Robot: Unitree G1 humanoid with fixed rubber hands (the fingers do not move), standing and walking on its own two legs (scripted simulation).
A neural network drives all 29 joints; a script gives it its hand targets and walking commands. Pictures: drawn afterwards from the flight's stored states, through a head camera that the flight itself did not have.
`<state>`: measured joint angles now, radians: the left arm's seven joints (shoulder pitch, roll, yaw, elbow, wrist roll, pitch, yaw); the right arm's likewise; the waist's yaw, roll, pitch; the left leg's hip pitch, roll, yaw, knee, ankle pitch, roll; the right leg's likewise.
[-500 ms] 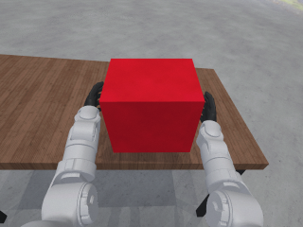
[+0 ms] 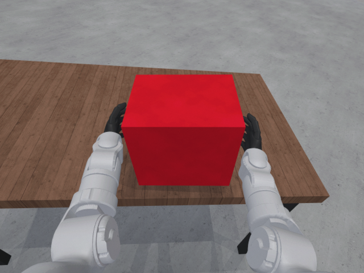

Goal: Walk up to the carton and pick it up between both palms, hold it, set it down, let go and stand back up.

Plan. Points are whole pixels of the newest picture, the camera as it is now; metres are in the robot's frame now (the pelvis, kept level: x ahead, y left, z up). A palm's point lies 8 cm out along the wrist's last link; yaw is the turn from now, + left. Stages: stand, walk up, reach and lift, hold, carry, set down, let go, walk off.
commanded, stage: set down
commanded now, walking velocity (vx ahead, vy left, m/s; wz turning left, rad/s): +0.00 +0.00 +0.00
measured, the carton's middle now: (183, 131) +0.44 +0.01 +0.07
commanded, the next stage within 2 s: none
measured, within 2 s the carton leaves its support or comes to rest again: rests again in 1.04 s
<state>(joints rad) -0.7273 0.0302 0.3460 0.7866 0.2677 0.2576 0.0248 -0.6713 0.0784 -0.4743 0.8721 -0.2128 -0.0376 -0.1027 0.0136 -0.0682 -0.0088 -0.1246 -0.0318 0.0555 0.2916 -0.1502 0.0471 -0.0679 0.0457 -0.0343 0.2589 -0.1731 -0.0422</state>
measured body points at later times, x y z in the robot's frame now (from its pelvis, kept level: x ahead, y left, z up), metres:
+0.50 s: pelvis +0.02 +0.01 +0.00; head +0.03 +0.02 +0.45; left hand +0.43 +0.19 +0.08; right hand +0.42 -0.14 +0.07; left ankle +0.01 +0.08 -0.75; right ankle -0.02 -0.09 -0.75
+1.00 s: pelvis +0.00 +0.00 -0.01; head +0.03 +0.01 +0.44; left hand +0.43 +0.19 +0.06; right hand +0.41 -0.14 +0.05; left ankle +0.01 +0.08 -0.75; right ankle -0.02 -0.09 -0.75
